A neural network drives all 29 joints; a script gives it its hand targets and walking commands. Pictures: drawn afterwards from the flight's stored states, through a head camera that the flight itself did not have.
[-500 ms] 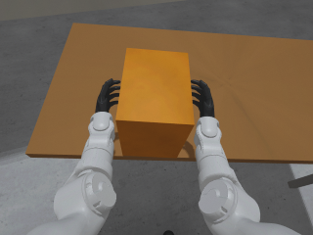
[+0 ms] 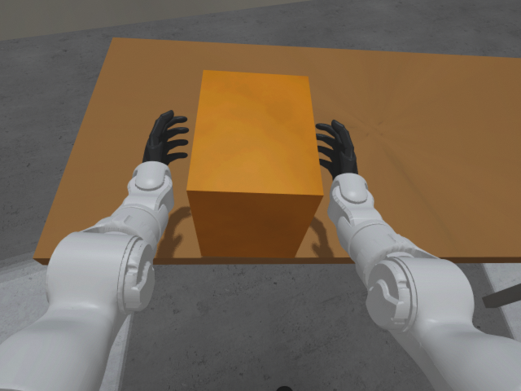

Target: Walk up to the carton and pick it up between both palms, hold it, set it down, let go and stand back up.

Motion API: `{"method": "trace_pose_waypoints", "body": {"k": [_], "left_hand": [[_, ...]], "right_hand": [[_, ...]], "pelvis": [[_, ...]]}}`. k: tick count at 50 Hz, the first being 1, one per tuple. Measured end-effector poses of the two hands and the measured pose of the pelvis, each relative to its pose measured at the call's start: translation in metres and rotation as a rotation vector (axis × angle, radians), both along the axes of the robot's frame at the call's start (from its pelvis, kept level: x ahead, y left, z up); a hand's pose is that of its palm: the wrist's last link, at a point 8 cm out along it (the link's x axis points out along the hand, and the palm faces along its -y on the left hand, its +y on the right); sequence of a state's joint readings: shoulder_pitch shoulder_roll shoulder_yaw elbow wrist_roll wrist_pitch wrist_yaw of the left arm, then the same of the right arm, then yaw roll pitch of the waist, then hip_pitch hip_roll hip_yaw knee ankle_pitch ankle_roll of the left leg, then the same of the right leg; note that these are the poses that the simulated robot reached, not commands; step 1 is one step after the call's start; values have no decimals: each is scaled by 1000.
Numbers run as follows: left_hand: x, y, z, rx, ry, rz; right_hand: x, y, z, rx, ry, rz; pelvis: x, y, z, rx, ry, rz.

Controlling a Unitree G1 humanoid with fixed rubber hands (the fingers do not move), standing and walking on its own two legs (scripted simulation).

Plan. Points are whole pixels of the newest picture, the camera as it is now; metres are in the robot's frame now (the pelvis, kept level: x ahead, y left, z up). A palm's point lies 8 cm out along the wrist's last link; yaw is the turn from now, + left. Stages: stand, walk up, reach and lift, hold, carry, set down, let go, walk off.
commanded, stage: set down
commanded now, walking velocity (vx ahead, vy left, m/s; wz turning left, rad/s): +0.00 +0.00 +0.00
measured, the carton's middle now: (252, 170) +0.48 +0.00 +0.00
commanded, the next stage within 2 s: none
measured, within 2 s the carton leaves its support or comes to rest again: neither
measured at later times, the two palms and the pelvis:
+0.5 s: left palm (129, 133) +0.46 +0.17 +0.12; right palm (394, 145) +0.43 -0.20 +0.12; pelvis -0.03 -0.01 +0.00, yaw +1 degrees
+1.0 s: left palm (111, 95) +0.47 +0.18 +0.18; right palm (412, 111) +0.44 -0.19 +0.18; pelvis -0.01 -0.01 +0.02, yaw +1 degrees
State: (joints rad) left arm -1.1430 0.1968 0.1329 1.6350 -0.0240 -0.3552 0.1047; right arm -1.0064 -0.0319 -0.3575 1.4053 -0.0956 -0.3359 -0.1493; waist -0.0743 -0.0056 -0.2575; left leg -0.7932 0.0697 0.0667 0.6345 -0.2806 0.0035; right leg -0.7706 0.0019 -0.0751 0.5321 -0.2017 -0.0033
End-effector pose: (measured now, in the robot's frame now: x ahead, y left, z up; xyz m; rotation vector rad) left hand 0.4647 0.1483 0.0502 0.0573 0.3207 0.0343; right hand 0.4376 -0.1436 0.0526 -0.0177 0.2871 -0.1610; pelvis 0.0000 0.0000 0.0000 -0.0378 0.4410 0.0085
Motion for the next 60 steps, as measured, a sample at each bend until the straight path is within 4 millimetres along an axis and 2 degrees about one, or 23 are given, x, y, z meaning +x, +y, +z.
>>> {"method": "trace_pose_waypoints", "body": {"k": [11,19,29,35,42,47,51,55,60], "left_hand": [[-8,18,9,23,-35,11],[-8,23,38,30,-92,20],[-5,28,84,16,-120,28],[-4,41,95,17,-96,41],[1,47,109,26,-101,41],[4,38,124,34,-108,16],[0,27,128,41,-97,-19],[-12,18,116,34,-89,-53],[-34,22,83,24,-54,-42]], "right_hand": [[-5,-38,24,-13,-12,-54],[-9,-58,41,0,-39,-51],[-2,-47,88,-14,-72,-18],[3,-35,111,-9,-65,-14],[5,-33,123,16,-55,-30],[2,-43,130,20,-53,-47],[-4,-53,129,13,-49,-63],[-16,-61,117,-1,-64,-67],[-34,-60,87,9,-39,-56]], "pelvis": [[-13,-4,-3,2,-8,4],[-25,-8,-4,20,3,6],[-28,-10,0,33,-32,12],[-23,-10,6,27,-70,19],[-14,-9,12,13,-104,20],[-9,-9,16,7,-147,15],[-7,-9,19,11,-198,10],[-6,-9,22,20,-244,3],[-11,-9,23,27,-272,-3]]}}
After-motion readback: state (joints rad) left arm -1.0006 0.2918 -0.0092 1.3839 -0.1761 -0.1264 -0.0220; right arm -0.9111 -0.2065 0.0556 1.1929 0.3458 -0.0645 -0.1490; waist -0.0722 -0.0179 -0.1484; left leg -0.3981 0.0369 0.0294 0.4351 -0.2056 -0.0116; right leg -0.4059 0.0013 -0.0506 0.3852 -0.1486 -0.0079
